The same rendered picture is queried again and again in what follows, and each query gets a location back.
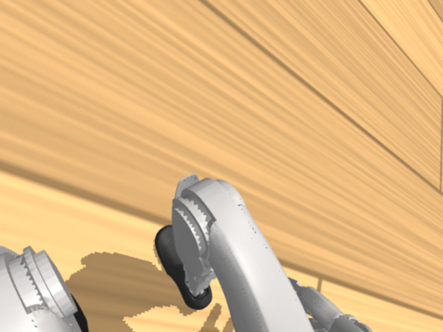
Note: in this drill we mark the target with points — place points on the right robot arm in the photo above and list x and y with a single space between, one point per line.
348 323

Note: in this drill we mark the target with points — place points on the right robot hand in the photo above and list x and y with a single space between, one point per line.
323 311

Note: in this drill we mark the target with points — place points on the right robot foot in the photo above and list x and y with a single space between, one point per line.
173 266

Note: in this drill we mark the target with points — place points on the left robot foot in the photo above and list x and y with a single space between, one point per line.
80 318

